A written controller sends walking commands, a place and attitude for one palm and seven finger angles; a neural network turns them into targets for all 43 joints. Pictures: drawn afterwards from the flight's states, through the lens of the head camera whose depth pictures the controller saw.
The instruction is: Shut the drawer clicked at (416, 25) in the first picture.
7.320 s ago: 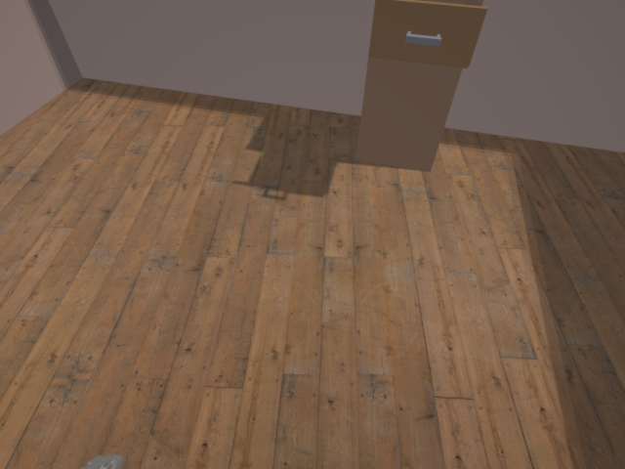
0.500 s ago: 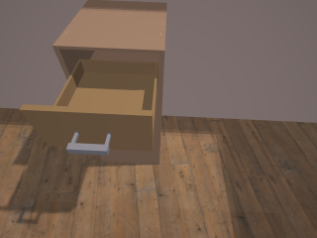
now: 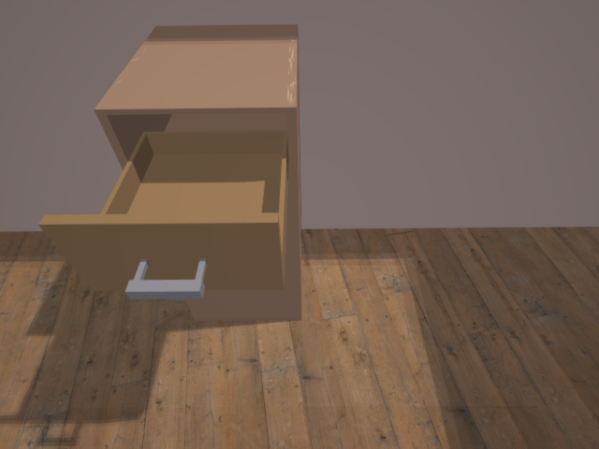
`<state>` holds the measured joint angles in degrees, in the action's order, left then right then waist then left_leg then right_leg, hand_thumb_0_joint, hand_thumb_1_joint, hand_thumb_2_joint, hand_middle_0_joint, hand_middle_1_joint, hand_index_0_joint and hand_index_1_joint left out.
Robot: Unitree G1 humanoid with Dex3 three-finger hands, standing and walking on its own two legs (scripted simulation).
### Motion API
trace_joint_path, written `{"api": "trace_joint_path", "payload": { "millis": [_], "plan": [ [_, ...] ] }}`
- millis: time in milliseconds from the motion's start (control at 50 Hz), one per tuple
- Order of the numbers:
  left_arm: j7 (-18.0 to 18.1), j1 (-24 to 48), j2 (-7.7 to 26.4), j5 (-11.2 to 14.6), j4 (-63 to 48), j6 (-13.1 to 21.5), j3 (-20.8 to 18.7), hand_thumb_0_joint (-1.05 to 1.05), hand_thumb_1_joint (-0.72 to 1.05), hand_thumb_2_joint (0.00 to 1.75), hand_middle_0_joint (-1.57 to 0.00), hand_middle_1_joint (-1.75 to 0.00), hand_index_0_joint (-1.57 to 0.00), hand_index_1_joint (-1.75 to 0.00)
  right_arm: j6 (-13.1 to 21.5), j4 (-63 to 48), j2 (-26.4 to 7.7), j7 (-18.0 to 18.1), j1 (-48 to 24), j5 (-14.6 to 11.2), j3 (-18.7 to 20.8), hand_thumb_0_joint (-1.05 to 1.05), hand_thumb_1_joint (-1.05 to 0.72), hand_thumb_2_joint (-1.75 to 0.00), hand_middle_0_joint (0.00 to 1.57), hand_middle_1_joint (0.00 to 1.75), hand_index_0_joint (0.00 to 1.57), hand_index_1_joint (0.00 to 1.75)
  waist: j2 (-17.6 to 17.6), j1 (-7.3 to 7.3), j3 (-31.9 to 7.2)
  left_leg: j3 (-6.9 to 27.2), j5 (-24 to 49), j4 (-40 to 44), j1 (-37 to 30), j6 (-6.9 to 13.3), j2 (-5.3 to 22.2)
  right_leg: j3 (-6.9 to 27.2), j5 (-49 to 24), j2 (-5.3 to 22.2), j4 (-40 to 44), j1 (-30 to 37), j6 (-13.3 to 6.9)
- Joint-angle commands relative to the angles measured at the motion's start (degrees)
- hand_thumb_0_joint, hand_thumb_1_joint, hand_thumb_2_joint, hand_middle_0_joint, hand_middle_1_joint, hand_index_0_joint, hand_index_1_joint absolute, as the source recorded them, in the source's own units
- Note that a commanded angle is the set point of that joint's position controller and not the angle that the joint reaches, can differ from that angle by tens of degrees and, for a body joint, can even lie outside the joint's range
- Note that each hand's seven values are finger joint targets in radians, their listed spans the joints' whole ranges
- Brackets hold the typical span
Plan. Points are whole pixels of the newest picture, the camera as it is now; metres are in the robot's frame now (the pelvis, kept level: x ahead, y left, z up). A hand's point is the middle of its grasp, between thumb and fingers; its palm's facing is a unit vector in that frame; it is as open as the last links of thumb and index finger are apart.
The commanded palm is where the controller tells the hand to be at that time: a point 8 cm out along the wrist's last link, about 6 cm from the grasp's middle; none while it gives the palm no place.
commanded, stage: look again from close up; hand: left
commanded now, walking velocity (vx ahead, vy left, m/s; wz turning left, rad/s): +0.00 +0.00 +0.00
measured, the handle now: (169, 277) +0.36 +0.23 +0.00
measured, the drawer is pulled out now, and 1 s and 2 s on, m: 0.29 0.29 0.29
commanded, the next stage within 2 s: shuffle to correct the standing spot in 0.52 s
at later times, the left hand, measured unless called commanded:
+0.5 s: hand out of the picture -0.02 +0.14 -0.16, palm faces +0.01 -0.97 -0.22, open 7.4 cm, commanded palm none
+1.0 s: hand out of the picture -0.01 +0.16 -0.17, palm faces +0.05 -0.98 -0.20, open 7.4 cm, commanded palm none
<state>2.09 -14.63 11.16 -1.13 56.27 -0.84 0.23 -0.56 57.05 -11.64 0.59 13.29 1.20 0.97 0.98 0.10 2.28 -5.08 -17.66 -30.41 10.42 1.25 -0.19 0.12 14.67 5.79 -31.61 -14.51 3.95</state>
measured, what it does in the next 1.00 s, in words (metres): stands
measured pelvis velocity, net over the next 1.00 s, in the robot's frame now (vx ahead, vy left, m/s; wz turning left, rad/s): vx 0.01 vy -0.01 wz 0.00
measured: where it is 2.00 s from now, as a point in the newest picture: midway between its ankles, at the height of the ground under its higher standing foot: outside the picture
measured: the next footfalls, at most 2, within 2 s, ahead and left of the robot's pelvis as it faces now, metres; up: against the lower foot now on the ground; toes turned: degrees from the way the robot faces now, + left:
none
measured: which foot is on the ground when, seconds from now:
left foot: down 0.00-1.00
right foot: down 0.00-1.00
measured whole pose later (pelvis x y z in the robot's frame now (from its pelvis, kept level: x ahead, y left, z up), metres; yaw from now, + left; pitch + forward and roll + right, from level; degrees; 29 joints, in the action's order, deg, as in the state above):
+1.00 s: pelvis +0.01 -0.01 +0.00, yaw +0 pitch -1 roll +1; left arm 1.1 -20.2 8.0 -1.8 61.0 -0.4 -2.3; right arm -0.2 62.2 -9.0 0.6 22.5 1.4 1.1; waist 0.1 0.4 1.0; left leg -4.2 -17.8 -30.1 11.5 0.6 0.6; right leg 0.1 18.7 4.3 -33.2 -16.2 -0.2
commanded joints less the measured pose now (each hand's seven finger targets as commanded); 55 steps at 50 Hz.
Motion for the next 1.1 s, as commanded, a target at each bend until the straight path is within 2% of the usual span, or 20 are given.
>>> {"api": "trace_joint_path", "payload": {
  "millis": [0, 120, 400, 460, 600, 640, 700, 720, 760, 800, 860, 920, 960, 980, 1000, 1020, 1040, 1060, 1080],
  "plan": [
    [0.3, -2.2, 7.5, 0.2, -1.9, 1.0, -1.7, 0.00, 0.90, 0.90, -0.20, -0.30, -0.20, -0.30, 1.1, -1.5, -5.9, 0.3, 1.6, -0.3, 1.3, 0.00, -0.90, -0.90, 0.20, 0.30, 0.20, 0.30, -1.1, -0.01, -0.1, 5.7, 9.3, 8.2, 2.6, 0.1, 5.5, 1.2, -7.2, 0.6, 5.1, 1.5, -4.0],
    [0.2, -2.6, 7.0, 0.3, 0.1, 1.3, -1.7, 0.00, 0.90, 0.90, -0.20, -0.30, -0.20, -0.30, 0.8, 1.2, -4.8, 0.2, 3.2, -0.4, 1.0, 0.00, -0.90, -0.90, 0.20, 0.30, 0.20, 0.30, -1.7, 0.17, 1.7, 5.1, 2.5, 9.3, 3.3, -0.6, 4.9, 2.9, -0.5, 1.0, 8.8, -0.4, -4.5],
    [0.4, -4.0, 4.9, 0.3, 3.1, 1.7, -1.9, 0.00, 0.90, 0.90, -0.20, -0.30, -0.20, -0.30, 0.6, 5.4, -2.4, 0.2, 7.9, -0.4, 0.9, 0.00, -0.90, -0.90, 0.20, 0.30, 0.20, 0.30, -2.3, 0.60, 2.3, 4.5, 0.8, 9.1, 3.4, -1.1, 4.8, 3.5, 5.2, 0.8, 12.0, -2.5, -4.8],
    [0.4, -4.1, 4.7, 0.2, 3.2, 1.6, -2.1, 0.00, 0.90, 0.90, -0.20, -0.30, -0.20, -0.30, 0.3, 5.7, -1.9, 0.2, 8.4, -0.4, 1.1, 0.00, -0.90, -0.90, 0.20, 0.30, 0.20, 0.30, -4.0, 0.79, 3.6, 4.4, -0.7, 8.5, 4.0, -1.2, 4.6, 4.0, 8.2, 0.7, 13.1, -4.1, -4.9],
    [0.4, -4.8, 3.5, 0.1, 3.1, 1.6, -2.5, 0.00, 0.90, 0.90, -0.20, -0.30, -0.20, -0.30, 0.5, 5.7, -1.2, 0.3, 9.0, -0.3, 1.2, 0.00, -0.90, -0.90, 0.20, 0.30, 0.20, 0.30, -1.6, 0.58, 3.5, 5.3, -1.8, 9.7, 5.5, -0.9, 5.1, 3.1, 7.4, 0.2, 12.1, -3.7, -4.7],
    [0.3, -5.5, 3.5, 0.0, 3.3, 1.7, -2.6, 0.00, 0.90, 0.90, -0.20, -0.30, -0.20, -0.30, 0.5, 5.8, -1.3, 0.3, 9.5, -0.1, 1.1, 0.00, -0.90, -0.90, 0.20, 0.30, 0.20, 0.30, -0.6, 0.47, 2.3, 4.9, -4.6, 9.6, 5.3, -0.9, 4.6, 3.4, 10.4, 0.3, 12.4, -3.1, -4.8],
    [0.1, -5.8, 3.9, -0.3, 2.9, 1.4, -2.9, 0.00, 0.90, 0.90, -0.20, -0.30, -0.20, -0.30, 0.1, 5.6, -1.6, 0.2, 10.2, 0.1, 1.3, 0.00, -0.90, -0.90, 0.20, 0.30, 0.20, 0.30, -1.9, 0.27, 3.4, 4.9, -11.2, 9.4, 6.8, -0.6, 4.1, 4.0, 18.4, 0.4, 13.0, -4.6, -5.0],
    [0.0, -6.0, 3.8, -0.3, 2.8, 1.3, -3.1, 0.00, 0.90, 0.90, -0.20, -0.30, -0.20, -0.30, 0.0, 5.3, -1.5, 0.2, 10.4, 0.2, 1.2, 0.00, -0.90, -0.90, 0.20, 0.30, 0.20, 0.30, -1.7, 0.27, 4.1, 4.6, -11.4, 8.9, 7.1, -0.5, 3.8, 4.6, 19.5, 0.6, 13.1, -5.3, -5.3],
    [-0.1, -6.4, 4.1, -0.4, 2.6, 1.3, -3.3, 0.00, 0.90, 0.90, -0.20, -0.30, -0.20, -0.30, -0.1, 4.9, -1.2, 0.1, 10.8, 0.1, 1.2, 0.00, -0.90, -0.90, 0.20, 0.30, 0.20, 0.30, -4.2, 0.27, 5.7, 4.0, -10.9, 7.2, 7.4, -0.3, 3.2, 5.8, 20.8, 1.3, 13.7, -6.1, -6.0],
    [-0.3, -6.6, 4.2, -0.2, 2.3, 1.4, -3.6, 0.00, 0.90, 0.90, -0.20, -0.30, -0.20, -0.30, 0.2, 4.7, -0.9, 0.1, 11.6, 0.1, 1.0, 0.00, -0.90, -0.90, 0.20, 0.30, 0.20, 0.30, -4.0, 0.43, 5.1, 3.4, -8.9, 6.1, 6.9, -0.2, 2.6, 6.4, 19.9, 2.1, 13.2, -5.5, -6.7],
    [-0.5, -6.3, 3.8, -0.4, 1.6, 1.3, -3.8, 0.00, 0.90, 0.90, -0.20, -0.30, -0.20, -0.30, 0.7, 4.3, -1.6, 0.2, 12.7, 0.0, 1.1, 0.00, -0.90, -0.90, 0.20, 0.30, 0.20, 0.30, -1.0, 0.72, 4.7, 5.3, -10.4, 8.5, 5.5, 0.5, 4.0, 4.2, 18.0, 0.8, 9.8, -6.0, -6.7],
    [-0.7, -5.6, 2.0, -0.6, 0.9, 1.5, -3.7, 0.00, 0.90, 0.90, -0.20, -0.30, -0.20, -0.30, 1.1, 3.8, -3.2, 0.3, 13.2, 0.0, 1.3, 0.00, -0.90, -0.90, 0.20, 0.30, 0.20, 0.30, 4.5, 0.78, 6.7, 10.4, -14.7, 14.0, 6.3, 2.3, 7.5, -0.7, 13.4, -2.2, 3.0, -6.8, -5.8],
    [-1.1, -5.9, 0.3, -0.7, 0.7, 2.0, -3.3, 0.00, 0.90, 0.90, -0.20, -0.30, -0.20, -0.30, 1.6, 3.6, -4.5, 0.5, 13.3, -0.1, 1.5, 0.00, -0.90, -0.90, 0.20, 0.30, 0.20, 0.30, 7.9, 0.45, 6.1, 14.3, -11.8, 16.5, 4.1, 4.5, 10.9, -4.8, 6.1, -4.1, -3.2, -6.6, -5.2],
    [-1.1, -6.4, -0.5, -0.7, 0.6, 2.3, -3.1, 0.00, 0.90, 0.90, -0.20, -0.30, -0.20, -0.30, 1.9, 3.6, -4.5, 0.6, 13.0, -0.2, 1.4, 0.00, -0.90, -0.90, 0.20, 0.30, 0.20, 0.30, 8.5, -0.06, 5.2, 14.3, -7.3, 15.9, 2.6, 5.3, 11.6, -5.7, 4.3, -3.8, -3.8, -6.4, -5.0],
    [-1.1, -7.0, -0.4, -0.6, 0.9, 2.5, -3.0, 0.00, 0.90, 0.90, -0.20, -0.30, -0.20, -0.30, 2.0, 3.4, -4.4, 0.6, 12.1, -0.2, 1.2, 0.00, -0.90, -0.90, 0.20, 0.30, 0.20, 0.30, 7.3, -0.66, 5.4, 13.0, -4.0, 14.4, 3.4, 5.2, 11.1, -5.5, 3.6, -3.6, -2.7, -4.4, -5.1],
    [-1.1, -8.2, 0.2, -0.4, 1.3, 2.7, -3.2, 0.00, 0.90, 0.90, -0.20, -0.30, -0.20, -0.30, 2.0, 3.1, -3.9, 0.6, 11.3, -0.3, 1.0, 0.00, -0.90, -0.90, 0.20, 0.30, 0.20, 0.30, 4.7, -1.43, 4.6, 10.8, -2.1, 12.0, 5.6, 4.5, 9.5, -3.8, 2.7, -3.0, -0.5, -0.6, -5.5],
    [-1.0, -10.2, 1.4, -0.4, 2.2, 2.9, -3.5, 0.00, 0.90, 0.90, -0.20, -0.30, -0.20, -0.30, 2.1, 2.6, -3.3, 0.5, 10.0, -0.4, 0.9, 0.00, -0.90, -0.90, 0.20, 0.30, 0.20, 0.30, 1.1, -2.43, 4.6, 7.9, -1.9, 8.1, 8.8, 3.2, 6.8, 0.1, 2.7, -0.7, 2.8, 3.2, -6.6],
    [-0.7, -11.9, 3.3, -0.3, 3.0, 3.0, -4.0, 0.00, 0.90, 0.90, -0.20, -0.30, -0.20, -0.30, 2.2, 1.9, -2.2, 0.4, 9.1, -0.5, 0.6, 0.00, -0.90, -0.90, 0.20, 0.30, 0.20, 0.30, -6.1, -2.97, 4.9, 3.9, -0.6, 2.4, 13.4, 1.5, 3.0, 5.9, -0.1, 3.0, 6.3, 7.7, -8.4],
    [-0.4, -14.1, 6.0, -0.1, 4.0, 3.1, -4.7, 0.00, 0.90, 0.90, -0.20, -0.30, -0.20, -0.30, 2.0, 1.1, -1.3, 0.3, 8.1, -0.3, 0.6, 0.00, -0.90, -0.90, 0.20, 0.30, 0.20, 0.30, -13.3, -3.30, 5.0, -0.1, -4.2, -4.3, 17.8, -0.3, 0.3, 13.1, -2.7, 9.1, 10.2, 11.1, -11.0]
  ]
}}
